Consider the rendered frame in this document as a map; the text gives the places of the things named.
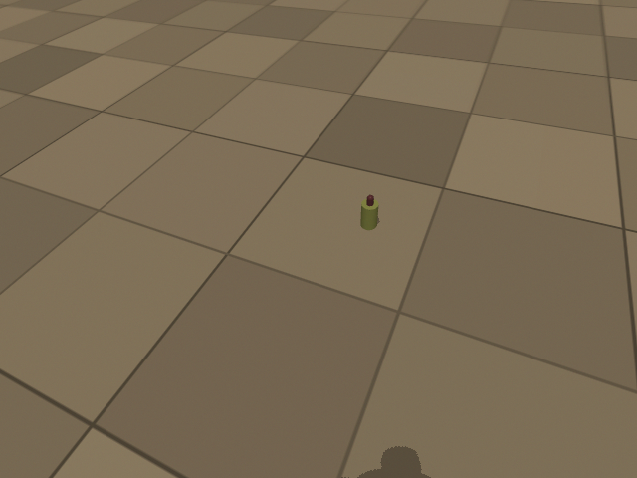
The bottle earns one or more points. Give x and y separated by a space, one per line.
369 213

